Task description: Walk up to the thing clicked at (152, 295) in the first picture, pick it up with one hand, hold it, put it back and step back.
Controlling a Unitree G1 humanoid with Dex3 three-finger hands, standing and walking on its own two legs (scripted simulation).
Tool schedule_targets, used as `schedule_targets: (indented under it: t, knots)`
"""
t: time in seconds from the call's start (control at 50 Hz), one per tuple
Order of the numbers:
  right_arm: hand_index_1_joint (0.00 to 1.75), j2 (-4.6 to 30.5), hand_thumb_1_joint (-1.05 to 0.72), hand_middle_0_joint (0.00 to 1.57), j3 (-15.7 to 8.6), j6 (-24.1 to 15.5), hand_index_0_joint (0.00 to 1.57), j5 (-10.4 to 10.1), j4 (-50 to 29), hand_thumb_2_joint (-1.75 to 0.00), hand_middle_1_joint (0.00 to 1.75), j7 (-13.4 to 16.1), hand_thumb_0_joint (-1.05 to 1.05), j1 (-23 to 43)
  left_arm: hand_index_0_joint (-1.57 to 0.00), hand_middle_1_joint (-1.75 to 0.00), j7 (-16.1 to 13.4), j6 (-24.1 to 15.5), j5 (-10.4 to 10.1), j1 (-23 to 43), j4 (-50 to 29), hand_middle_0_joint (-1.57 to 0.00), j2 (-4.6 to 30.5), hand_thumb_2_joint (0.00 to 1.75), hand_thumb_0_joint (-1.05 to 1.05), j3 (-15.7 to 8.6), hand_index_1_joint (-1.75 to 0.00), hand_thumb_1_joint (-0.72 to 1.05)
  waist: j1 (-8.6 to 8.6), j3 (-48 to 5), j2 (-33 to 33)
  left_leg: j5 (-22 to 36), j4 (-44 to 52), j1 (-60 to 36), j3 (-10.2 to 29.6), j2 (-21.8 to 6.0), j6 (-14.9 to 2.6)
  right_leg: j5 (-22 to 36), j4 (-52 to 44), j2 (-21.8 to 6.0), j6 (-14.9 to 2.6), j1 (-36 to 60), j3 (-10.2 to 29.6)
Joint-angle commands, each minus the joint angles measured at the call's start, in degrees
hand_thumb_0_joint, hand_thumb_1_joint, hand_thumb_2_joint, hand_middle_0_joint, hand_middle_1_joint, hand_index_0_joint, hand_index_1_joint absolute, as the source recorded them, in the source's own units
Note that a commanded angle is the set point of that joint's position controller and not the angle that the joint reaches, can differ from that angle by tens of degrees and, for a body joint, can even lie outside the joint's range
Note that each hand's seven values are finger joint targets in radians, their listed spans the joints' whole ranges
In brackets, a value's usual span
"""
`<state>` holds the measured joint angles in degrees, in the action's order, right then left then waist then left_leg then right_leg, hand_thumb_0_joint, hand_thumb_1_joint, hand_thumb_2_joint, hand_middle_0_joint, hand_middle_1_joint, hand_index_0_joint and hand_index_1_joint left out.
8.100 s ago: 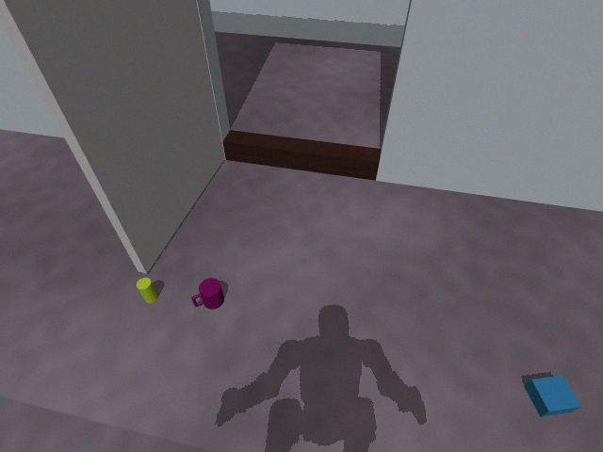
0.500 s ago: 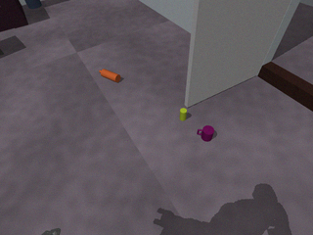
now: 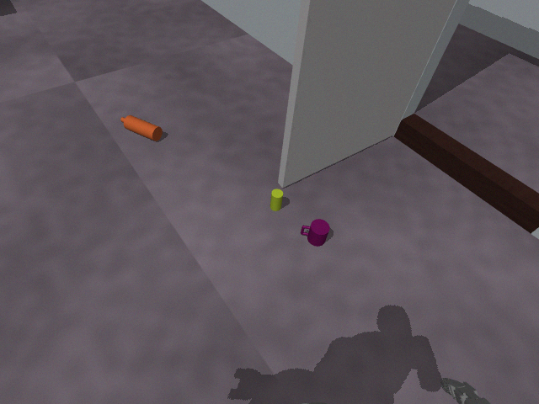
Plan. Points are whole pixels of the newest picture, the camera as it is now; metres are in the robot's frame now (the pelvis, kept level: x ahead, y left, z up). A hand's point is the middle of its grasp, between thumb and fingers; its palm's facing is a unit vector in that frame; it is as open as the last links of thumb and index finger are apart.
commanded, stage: walk up
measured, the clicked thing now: (276, 200) +1.05 -0.07 -0.72
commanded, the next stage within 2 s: stand in 1.02 s
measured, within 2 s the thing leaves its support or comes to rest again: neither
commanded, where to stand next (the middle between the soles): +0.02 +0.01 m, yaw -4 degrees
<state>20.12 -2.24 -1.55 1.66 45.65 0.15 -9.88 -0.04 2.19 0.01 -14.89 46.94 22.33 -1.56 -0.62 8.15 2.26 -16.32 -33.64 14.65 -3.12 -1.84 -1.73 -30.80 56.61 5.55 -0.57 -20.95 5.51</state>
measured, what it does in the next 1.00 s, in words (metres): steps on the spot: right foot, then left foot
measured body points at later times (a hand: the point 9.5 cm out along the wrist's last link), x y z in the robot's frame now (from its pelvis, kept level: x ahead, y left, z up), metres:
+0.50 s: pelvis -0.03 -0.01 -0.01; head +0.01 -0.04 +0.44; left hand +0.09 +0.30 -0.11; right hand +0.03 -0.32 -0.15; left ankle -0.02 +0.15 -0.73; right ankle +0.00 -0.15 -0.73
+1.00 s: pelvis -0.03 +0.00 +0.01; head -0.02 +0.00 +0.46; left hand +0.07 +0.30 -0.12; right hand +0.03 -0.31 -0.12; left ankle -0.02 +0.15 -0.73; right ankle +0.00 -0.15 -0.73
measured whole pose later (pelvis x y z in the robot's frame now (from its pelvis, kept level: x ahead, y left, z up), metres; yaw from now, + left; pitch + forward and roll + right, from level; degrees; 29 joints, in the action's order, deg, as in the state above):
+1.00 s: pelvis -0.03 +0.00 +0.01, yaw -6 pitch -3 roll +0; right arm 20.7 -1.0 -0.5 0.6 62.3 -1.3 -7.0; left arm 0.7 -0.6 0.2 -7.1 64.7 20.2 -0.6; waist -0.3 3.0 -0.8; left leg -13.9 -24.1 7.5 0.3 -2.5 2.2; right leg -9.7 23.7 -0.7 2.3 -11.3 4.9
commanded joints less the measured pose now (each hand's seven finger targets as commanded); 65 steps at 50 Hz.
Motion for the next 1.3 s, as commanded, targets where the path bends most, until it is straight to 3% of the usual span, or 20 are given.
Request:
schedule_targets:
  t: [0.0,0.08,0.12,0.14,0.16,0.18,0.2,0.22,0.24,0.3,0.4,0.46,0.48,0.5,0.52,0.54,0.58,0.66,1.04,1.28]
  knots:
    - [0.30,15.28,-0.90,0.20,-3.88,-0.60,0.20,-0.27,-3.06,-0.90,0.30,0.92,0.00,-1.08,-0.20,-0.30,-0.26,-2.46,-0.36,-1.72,-2.55,-0.20,10.34,0.90,0.00,-3.63,-0.30,0.90,1.70,-5.75,-12.30,25.11,9.53,-5.29,8.27,-11.27,-9.18,3.84,-4.48,-2.89,0.81,-1.14,-1.54]
    - [0.30,15.75,-0.90,0.20,-4.22,1.46,0.20,0.42,-4.31,-0.90,0.30,0.02,0.00,-0.74,-0.20,-0.30,-1.34,-3.83,-0.05,-2.64,-1.59,-0.20,10.21,0.90,0.00,-3.43,-0.30,0.90,2.48,-9.40,-15.76,27.80,3.88,-8.84,6.36,-10.60,-9.58,6.85,-15.18,-3.40,1.27,1.64,-7.70]
    - [0.30,15.45,-0.90,0.20,-4.25,2.49,0.20,-0.07,-4.39,-0.90,0.30,-0.48,0.00,0.17,-0.20,-0.30,-1.96,-4.42,0.42,-4.63,0.33,-0.20,10.27,0.90,0.00,-3.82,-0.30,0.90,0.76,-10.49,-13.88,25.28,-0.44,-5.29,6.07,-10.07,-8.60,14.38,-23.65,-3.04,0.36,8.06,-8.94]
    - [0.30,14.97,-0.90,0.20,-4.01,2.98,0.20,-0.59,-4.60,-0.90,0.30,-0.69,0.00,1.87,-0.20,-0.30,-2.27,-4.75,0.65,-6.18,1.27,-0.20,10.59,0.90,0.00,-4.02,-0.30,0.90,-0.70,-10.37,-11.76,19.19,-2.31,-1.78,5.78,-9.57,-7.22,19.26,-28.15,-3.15,-0.23,11.90,-8.71]
    - [0.30,12.92,-0.90,0.20,-3.34,3.19,0.20,-0.95,-4.82,-0.90,0.30,-0.87,0.00,2.83,-0.20,-0.30,-2.60,-5.18,1.10,-6.15,1.30,-0.20,12.09,0.90,0.00,-4.43,-0.30,0.90,-1.48,-10.24,-7.84,11.56,-4.87,2.76,5.43,-8.78,-4.87,21.19,-30.32,-5.28,-0.95,14.81,-4.13]
    - [0.30,9.65,-0.90,0.20,-2.49,3.43,0.20,-1.45,-5.35,-0.90,0.30,-1.05,0.00,2.49,-0.20,-0.30,-2.80,-5.80,1.89,-4.52,0.66,-0.20,15.53,0.90,0.00,-5.22,-0.30,0.90,-0.90,-9.00,3.33,1.86,-11.99,10.86,2.91,-4.04,-1.27,21.77,-33.60,-14.89,-4.29,16.22,12.56]
    - [0.30,8.91,-0.90,0.20,-2.03,3.96,0.20,-1.36,-5.35,-0.90,0.30,-0.66,0.00,3.03,-0.20,-0.30,-2.82,-6.15,1.96,-1.85,-0.34,-0.20,18.29,0.90,0.00,-5.30,-0.30,0.90,-0.93,-6.41,6.99,-17.10,-17.61,11.63,4.88,0.27,0.31,24.61,-37.42,-26.00,-11.58,8.53,24.86]
    - [0.30,12.33,-0.90,0.20,-3.29,4.47,0.20,-0.94,-4.31,-0.90,0.30,-0.30,0.00,3.64,-0.20,-0.30,-2.87,-6.01,2.19,0.87,-0.81,-0.20,20.58,0.90,0.00,-5.56,-0.30,0.90,-1.21,-4.31,7.72,-20.02,-24.22,8.31,8.73,-1.56,0.46,25.50,-36.41,-28.63,-16.74,1.66,27.68]
    - [0.30,13.05,-0.90,0.20,-3.57,4.49,0.20,-1.01,-3.05,-0.90,0.30,-0.50,0.00,2.19,-0.20,-0.30,-2.71,-6.12,1.85,1.65,-0.96,-0.20,17.83,0.90,0.00,-5.25,-0.30,0.90,-0.16,-3.04,5.38,-18.14,-24.22,7.43,10.30,-2.54,0.51,26.83,-35.03,-26.25,-15.89,0.64,24.12]
    - [0.30,11.54,-0.90,0.20,-2.93,3.74,0.20,-2.29,0.14,-0.90,0.30,-0.93,0.00,0.02,-0.20,-0.30,-2.61,-6.37,1.54,3.94,0.02,-0.20,14.11,0.90,0.00,-4.12,-0.30,0.90,1.00,-5.40,7.41,-12.40,-19.12,8.31,8.69,-0.79,0.65,33.12,-32.30,-17.48,-9.39,7.78,10.46]
    - [0.30,11.17,-0.90,0.20,-2.16,2.64,0.20,-1.64,2.69,-0.90,0.30,-0.77,0.00,0.78,-0.20,-0.30,-2.02,-5.81,1.60,3.09,0.60,-0.20,13.22,0.90,0.00,-3.81,-0.30,0.90,-0.88,-10.71,10.53,-11.28,-5.50,4.55,4.65,0.20,2.34,34.68,-29.44,-15.45,-8.78,13.65,8.14]
    - [0.30,10.97,-0.90,0.20,-2.47,1.35,0.20,-0.95,6.37,-0.90,0.30,-0.20,0.00,-4.03,-0.20,-0.30,-1.48,-4.54,0.56,7.31,0.30,-0.20,12.77,0.90,0.00,-3.56,-0.30,0.90,2.29,-12.05,7.81,2.19,9.48,-6.33,2.54,1.27,2.07,32.20,-24.39,-14.63,-6.26,7.57,4.98]
    - [0.30,12.55,-0.90,0.20,-2.89,0.83,0.20,-0.40,7.07,-0.90,0.30,0.09,0.00,-4.72,-0.20,-0.30,-1.35,-4.25,0.10,7.62,0.21,-0.20,10.89,0.90,0.00,-3.06,-0.30,0.90,2.36,-12.95,4.38,6.75,11.44,-9.53,6.91,-1.60,0.63,30.13,-21.90,-13.40,-3.91,5.08,4.01]
    - [0.30,15.51,-0.90,0.20,-3.29,0.34,0.20,0.00,6.74,-0.90,0.30,0.17,0.00,-2.54,-0.20,-0.30,-1.24,-4.09,-0.51,6.90,0.39,-0.20,8.80,0.90,0.00,-2.44,-0.30,0.90,0.92,-13.07,-3.49,10.98,13.24,-9.75,16.94,-9.08,-2.48,24.31,-18.62,-8.59,-1.29,1.96,0.69]
    - [0.30,16.79,-0.90,0.20,-2.88,0.24,0.20,-0.77,6.22,-0.90,0.30,-0.18,0.00,2.25,-0.20,-0.30,-1.45,-3.79,-0.67,7.05,2.61,-0.20,9.40,0.90,0.00,-2.58,-0.30,0.90,-0.75,-10.32,-6.20,5.87,12.80,-1.88,19.85,-12.31,-5.99,12.33,-20.57,-5.80,-0.60,5.72,-2.53]
    - [0.30,16.04,-0.90,0.20,-2.49,0.29,0.20,-1.03,5.97,-0.90,0.30,-0.50,0.00,5.75,-0.20,-0.30,-1.42,-3.80,-0.02,5.93,4.44,-0.20,10.08,0.90,0.00,-2.66,-0.30,0.90,-2.05,-8.95,-7.59,3.02,11.64,2.84,17.72,-12.14,-6.46,9.41,-22.82,-6.91,-0.85,11.33,-2.07]
    - [0.30,12.99,-0.90,0.20,-1.26,0.43,0.20,-1.01,6.83,-0.90,0.30,-0.70,0.00,5.48,-0.20,-0.30,-0.89,-4.50,0.28,7.58,5.44,-0.20,10.92,0.90,0.00,-2.71,-0.30,0.90,-1.25,-7.90,-6.91,0.46,10.50,2.84,9.79,-5.34,-2.07,17.11,-28.58,-8.98,-2.02,11.97,2.46]
    - [0.30,13.02,-0.90,0.20,-0.86,0.37,0.20,-0.86,9.87,-0.90,0.30,-0.69,0.00,3.65,-0.20,-0.30,-0.43,-4.25,0.00,10.24,7.63,-0.20,11.15,0.90,0.00,-2.58,-0.30,0.90,-0.16,-3.05,-8.43,-9.82,15.63,4.21,11.20,-4.99,-0.69,11.13,-32.01,-9.15,-2.37,8.64,2.97]
    - [0.30,13.17,-0.90,0.20,-1.24,-0.07,0.20,-1.16,14.28,-0.90,0.30,-0.14,0.00,4.87,-0.20,-0.30,-0.26,-4.83,0.45,11.77,14.70,-0.20,10.18,0.90,0.00,-0.91,-0.30,0.90,1.62,-10.31,0.05,10.13,15.21,-8.98,7.30,-5.25,0.85,32.41,-36.50,-11.81,-0.32,12.40,2.79]
    - [0.30,12.35,-0.90,0.20,-0.87,0.32,0.20,-1.30,15.89,-0.90,0.30,-0.27,0.00,6.51,-0.20,-0.30,-0.49,-4.32,0.38,11.52,15.13,-0.20,10.92,0.90,0.00,-0.58,-0.30,0.90,0.86,-8.80,-1.35,9.02,17.27,-8.32,7.22,-5.20,1.54,27.63,-38.02,-11.68,-0.12,12.21,2.11]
